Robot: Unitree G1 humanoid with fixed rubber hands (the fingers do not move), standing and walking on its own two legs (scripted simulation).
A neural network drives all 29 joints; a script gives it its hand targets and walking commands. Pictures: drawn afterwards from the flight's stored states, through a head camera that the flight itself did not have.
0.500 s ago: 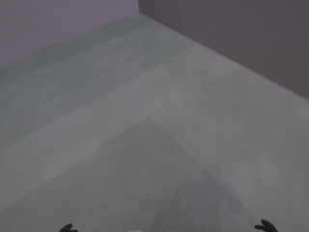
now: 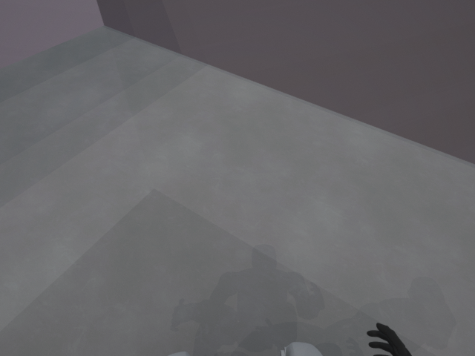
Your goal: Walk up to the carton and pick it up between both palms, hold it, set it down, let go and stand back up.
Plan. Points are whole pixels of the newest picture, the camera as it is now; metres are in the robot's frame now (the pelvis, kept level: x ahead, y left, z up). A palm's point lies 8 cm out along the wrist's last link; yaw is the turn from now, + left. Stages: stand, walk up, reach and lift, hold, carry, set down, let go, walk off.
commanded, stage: walk up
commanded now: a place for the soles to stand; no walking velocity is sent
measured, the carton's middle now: out of the picture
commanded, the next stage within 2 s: none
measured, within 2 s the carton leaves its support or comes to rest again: neither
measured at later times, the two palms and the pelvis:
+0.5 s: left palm (170, 348) +0.16 +0.14 -0.08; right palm out of the picture -0.04 -0.40 -0.10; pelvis -0.05 -0.09 +0.01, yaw -24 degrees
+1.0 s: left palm out of the picture +0.16 -0.07 -0.12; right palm out of the picture -0.27 -0.45 -0.12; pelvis -0.12 -0.18 -0.02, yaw -53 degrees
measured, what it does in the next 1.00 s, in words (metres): steps to the right, turning right: right foot, then left foot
